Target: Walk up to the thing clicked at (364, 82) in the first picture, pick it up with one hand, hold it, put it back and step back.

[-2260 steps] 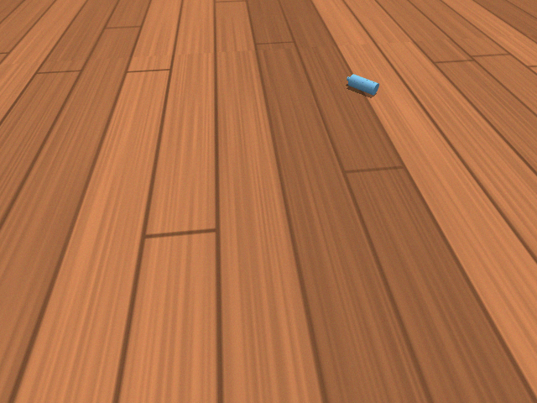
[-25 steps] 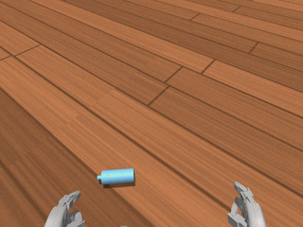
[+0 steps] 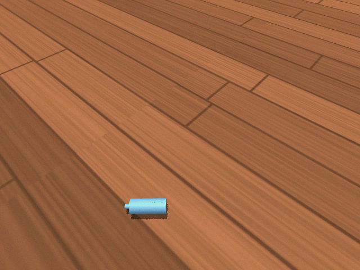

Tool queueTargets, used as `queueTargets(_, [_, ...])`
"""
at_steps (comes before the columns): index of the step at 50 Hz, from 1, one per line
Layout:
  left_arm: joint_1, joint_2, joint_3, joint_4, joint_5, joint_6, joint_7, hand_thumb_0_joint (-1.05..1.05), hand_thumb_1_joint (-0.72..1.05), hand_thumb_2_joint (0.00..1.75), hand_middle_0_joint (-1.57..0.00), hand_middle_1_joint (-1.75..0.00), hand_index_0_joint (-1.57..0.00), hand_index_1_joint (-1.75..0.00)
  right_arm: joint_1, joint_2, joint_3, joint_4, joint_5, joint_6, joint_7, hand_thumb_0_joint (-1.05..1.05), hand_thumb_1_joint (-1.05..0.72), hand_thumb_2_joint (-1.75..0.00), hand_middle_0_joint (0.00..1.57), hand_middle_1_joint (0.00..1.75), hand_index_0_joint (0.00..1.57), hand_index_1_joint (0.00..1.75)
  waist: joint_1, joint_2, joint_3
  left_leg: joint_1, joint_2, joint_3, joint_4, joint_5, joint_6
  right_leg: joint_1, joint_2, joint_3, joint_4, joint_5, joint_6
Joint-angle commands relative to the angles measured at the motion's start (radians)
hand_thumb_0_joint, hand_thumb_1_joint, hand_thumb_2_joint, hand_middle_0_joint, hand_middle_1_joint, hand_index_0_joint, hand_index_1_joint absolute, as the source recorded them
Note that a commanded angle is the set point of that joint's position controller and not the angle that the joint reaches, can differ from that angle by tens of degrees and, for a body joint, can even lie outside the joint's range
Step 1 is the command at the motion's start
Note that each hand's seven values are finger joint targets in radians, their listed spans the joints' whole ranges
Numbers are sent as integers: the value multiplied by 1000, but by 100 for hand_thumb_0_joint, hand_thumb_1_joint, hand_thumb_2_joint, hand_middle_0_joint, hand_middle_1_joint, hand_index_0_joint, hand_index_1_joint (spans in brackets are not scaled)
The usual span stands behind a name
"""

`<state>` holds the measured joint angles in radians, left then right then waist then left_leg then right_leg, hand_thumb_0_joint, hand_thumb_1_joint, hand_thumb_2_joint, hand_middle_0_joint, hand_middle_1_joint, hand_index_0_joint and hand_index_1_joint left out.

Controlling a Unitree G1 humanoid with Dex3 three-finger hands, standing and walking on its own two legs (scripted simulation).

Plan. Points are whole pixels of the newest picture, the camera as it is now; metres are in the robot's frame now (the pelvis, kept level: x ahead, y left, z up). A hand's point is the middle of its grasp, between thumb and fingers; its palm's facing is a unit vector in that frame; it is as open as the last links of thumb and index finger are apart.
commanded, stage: stand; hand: left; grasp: from above
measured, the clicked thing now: (145, 206) +0.53 +0.21 -0.72
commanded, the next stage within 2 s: none
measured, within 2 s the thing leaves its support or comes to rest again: neither
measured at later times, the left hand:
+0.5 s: hand out of the picture +0.04 +0.24 -0.14, palm faces +0.05 -0.94 -0.33, open 7.4 cm
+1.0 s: hand out of the picture +0.06 +0.24 -0.14, palm faces +0.04 -0.94 -0.33, open 7.4 cm
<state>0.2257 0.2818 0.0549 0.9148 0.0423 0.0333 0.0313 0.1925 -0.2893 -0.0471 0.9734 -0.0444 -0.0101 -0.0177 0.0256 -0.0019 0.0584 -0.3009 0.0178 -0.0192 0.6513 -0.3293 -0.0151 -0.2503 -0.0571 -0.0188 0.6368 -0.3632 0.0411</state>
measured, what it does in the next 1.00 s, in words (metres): stands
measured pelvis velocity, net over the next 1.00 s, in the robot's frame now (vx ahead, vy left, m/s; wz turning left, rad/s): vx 0.00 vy -0.01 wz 0.01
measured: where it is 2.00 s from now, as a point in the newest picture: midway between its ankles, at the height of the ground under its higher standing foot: outside the picture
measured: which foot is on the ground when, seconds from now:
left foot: down 0.00-1.00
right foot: down 0.00-1.00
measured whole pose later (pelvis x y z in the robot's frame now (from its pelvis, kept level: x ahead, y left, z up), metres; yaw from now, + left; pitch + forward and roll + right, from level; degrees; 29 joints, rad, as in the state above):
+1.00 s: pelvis +0.00 -0.01 +0.02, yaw +1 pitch -3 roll +0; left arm 0.12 0.31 0.04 1.15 0.02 0.00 0.01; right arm 0.12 -0.32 -0.01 1.13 -0.02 0.00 -0.02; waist 0.01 0.01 0.07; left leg -0.12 0.03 -0.03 0.37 -0.19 -0.03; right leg -0.07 -0.05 -0.04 0.35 -0.23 0.03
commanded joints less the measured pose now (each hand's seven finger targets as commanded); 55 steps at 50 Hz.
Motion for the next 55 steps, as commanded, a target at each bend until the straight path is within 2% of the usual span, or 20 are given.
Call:
queueTargets(1, [-48,182,38,-9,-7,-49,14,0,90,90,-20,-30,-20,-30,-27,-168,-42,-35,12,-24,-19,0,-90,-90,20,30,20,30,-16,-8,-90,99,50,-71,-164,272,51,70,-59,65,-196,268,-64])
queueTargets(3, [-54,184,34,25,-12,-47,16,0,90,90,-20,-30,-20,-30,-26,-172,-40,-12,15,-22,-20,0,-90,-90,20,30,20,30,-19,-4,-90,138,61,-76,-187,316,50,87,-58,56,-209,288,-62])
queueTargets(8, [-66,183,24,87,-12,-41,14,0,90,90,-20,-30,-20,-30,-36,-180,-33,33,19,-13,-21,0,-90,-90,20,30,20,30,-15,21,-39,126,71,-88,-272,212,43,121,-49,41,-271,188,-47])
queueTargets(12, [-61,185,20,126,-11,-43,12,0,90,90,-20,-30,-20,-30,-54,-174,-27,56,21,-11,-19,0,-90,-90,20,30,20,30,-7,11,-25,140,73,-89,-292,235,37,138,-56,37,-301,203,-44])
queueTargets(15, [-85,191,21,139,-10,-42,9,0,90,90,-20,-30,-20,-30,-56,-183,-28,68,20,-11,-17,0,-90,-90,20,30,20,30,-14,24,-11,125,74,-94,-325,169,34,136,-53,34,-314,161,-44])
queueTargets(17, [-74,187,17,151,-10,-42,7,0,90,90,-20,-30,-20,-30,-77,-187,-28,71,19,-8,-15,0,-90,-90,20,30,20,30,-4,27,7,118,76,-101,-337,133,35,129,-51,29,-324,144,-38])
queueTargets(21, [-99,202,20,156,-14,-47,6,0,90,90,-20,-30,-20,-30,-68,-187,-25,82,20,-12,-13,0,-90,-90,20,30,20,30,-12,23,-27,131,79,-95,-333,190,35,162,-64,38,-332,187,-43])
queueTargets(24, [-98,206,19,168,-13,-45,3,0,90,90,-20,-30,-20,-30,-87,-194,-22,82,22,-10,-10,0,-90,-90,20,30,20,30,-10,32,-8,124,78,-100,-354,131,34,146,-56,31,-335,158,-41])
queueTargets(26, [-106,209,19,170,-15,-46,1,0,90,90,-20,-30,-20,-30,-78,-194,-20,87,22,-12,-10,0,-90,-90,20,30,20,30,-12,13,-14,131,82,-96,-349,175,33,157,-64,37,-336,183,-44])
queueTargets(31, [-118,224,17,174,-14,-49,-1,0,90,90,-20,-30,-20,-30,-80,-200,-17,93,24,-7,-7,0,-90,-90,20,30,20,30,-19,-4,-4,127,76,-90,-343,164,30,145,-65,45,-364,135,-42])
queueTargets(34, [-116,225,17,173,-18,-52,0,0,90,90,-20,-30,-20,-30,-86,-203,-15,95,25,-12,-8,0,-90,-90,20,30,20,30,-16,9,-44,165,85,-87,-330,246,33,161,-72,46,-353,217,-47])
queueTargets(37, [-123,228,17,179,-21,-51,-1,0,90,90,-20,-30,-20,-30,-88,-205,-9,101,25,-10,-7,0,-90,-90,20,30,20,30,-17,10,-32,147,82,-86,-337,229,31,168,-69,42,-355,210,-45])
queueTargets(40, [-121,226,17,177,-23,-55,0,0,90,90,-20,-30,-20,-30,-88,-217,-8,98,26,-14,-9,0,-90,-90,20,30,20,30,-18,4,-68,192,94,-81,-317,360,36,182,-74,41,-344,313,-43])
queueTargets(43, [-124,227,18,179,-27,-53,0,0,90,90,-20,-30,-20,-30,-79,-220,-2,106,27,-16,-11,0,-90,-90,20,30,20,30,-18,18,-80,189,95,-75,-316,398,34,207,-75,37,-334,359,-42])
queueTargets(49, [-131,223,16,182,-23,-47,-6,0,90,90,-20,-30,-20,-30,-104,-227,0,105,28,-15,-13,0,-90,-90,20,30,20,30,-13,15,-49,185,96,-78,-336,334,27,173,-68,35,-345,274,-44])
queueTargets(50, [-133,222,15,183,-24,-46,-8,0,90,90,-20,-30,-20,-30,-98,-228,2,108,29,-15,-12,0,-90,-90,20,30,20,30,-18,27,-48,172,93,-75,-341,297,26,172,-67,35,-349,253,-43])
queueTargets(52, [-136,231,17,184,-24,-47,-7,0,90,90,-20,-30,-20,-30,-105,-224,1,107,28,-14,-10,0,-90,-90,20,30,20,30,-15,5,-45,162,95,-81,-346,306,25,180,-68,32,-349,248,-44])
queueTargets(54, [-139,230,16,180,-25,-50,-7,0,90,90,-20,-30,-20,-30,-105,-227,1,106,29,-17,-10,0,-90,-90,20,30,20,30,-16,8,-63,182,99,-78,-331,366,30,186,-73,35,-346,303,-46])
queueTargets(55, [-139,233,16,177,-25,-52,-8,0,90,90,-20,-30,-20,-30,-101,-228,2,106,29,-18,-10,0,-90,-90,20,30,20,30,-19,6,-67,193,97,-73,-333,363,27,176,-72,37,-347,300,-45])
